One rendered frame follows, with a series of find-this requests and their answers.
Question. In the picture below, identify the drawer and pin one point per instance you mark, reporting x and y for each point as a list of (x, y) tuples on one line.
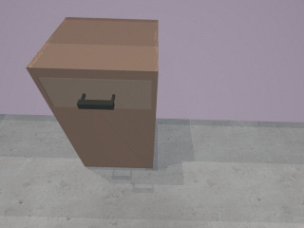
[(66, 92)]

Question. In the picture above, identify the handle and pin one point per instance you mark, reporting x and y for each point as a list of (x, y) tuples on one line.
[(96, 104)]

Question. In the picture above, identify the cabinet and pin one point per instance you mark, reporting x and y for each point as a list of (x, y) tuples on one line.
[(110, 49)]

